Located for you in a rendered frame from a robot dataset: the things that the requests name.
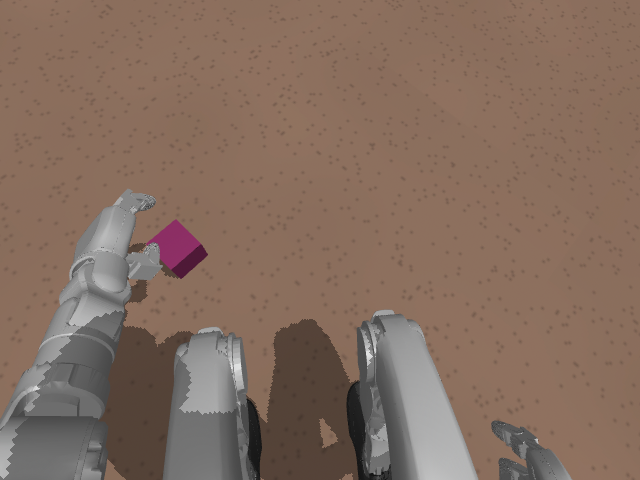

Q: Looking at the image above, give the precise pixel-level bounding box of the right robot foot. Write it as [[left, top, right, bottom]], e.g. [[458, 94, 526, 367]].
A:
[[347, 381, 392, 480]]

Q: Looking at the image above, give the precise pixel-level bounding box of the left robot foot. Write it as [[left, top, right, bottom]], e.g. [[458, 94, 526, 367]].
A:
[[246, 398, 262, 480]]

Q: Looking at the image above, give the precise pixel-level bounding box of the left robot hand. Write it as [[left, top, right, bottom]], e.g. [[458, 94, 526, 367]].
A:
[[73, 189, 163, 280]]

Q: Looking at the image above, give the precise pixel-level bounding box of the right robot hand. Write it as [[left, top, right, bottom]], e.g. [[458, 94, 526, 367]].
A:
[[491, 421, 572, 480]]

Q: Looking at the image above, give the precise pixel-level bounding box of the cube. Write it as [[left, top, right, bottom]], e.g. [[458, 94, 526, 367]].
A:
[[146, 219, 208, 279]]

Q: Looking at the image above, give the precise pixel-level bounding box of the left robot arm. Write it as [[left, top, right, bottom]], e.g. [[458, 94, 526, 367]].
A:
[[0, 251, 132, 480]]

